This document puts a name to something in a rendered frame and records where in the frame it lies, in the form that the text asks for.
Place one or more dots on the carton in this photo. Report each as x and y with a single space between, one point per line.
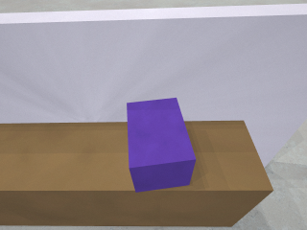
161 155

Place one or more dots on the pedestal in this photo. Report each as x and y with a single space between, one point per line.
78 174

